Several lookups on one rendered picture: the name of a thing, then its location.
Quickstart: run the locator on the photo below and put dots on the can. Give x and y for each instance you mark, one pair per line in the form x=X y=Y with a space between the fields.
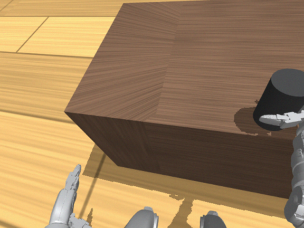
x=284 y=93

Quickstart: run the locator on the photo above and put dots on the right robot arm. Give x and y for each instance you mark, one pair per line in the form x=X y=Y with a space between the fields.
x=294 y=208

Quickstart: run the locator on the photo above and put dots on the right robot hand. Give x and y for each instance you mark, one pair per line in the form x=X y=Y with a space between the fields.
x=286 y=120

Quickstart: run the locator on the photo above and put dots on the left robot hand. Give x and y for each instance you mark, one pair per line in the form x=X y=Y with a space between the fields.
x=62 y=211

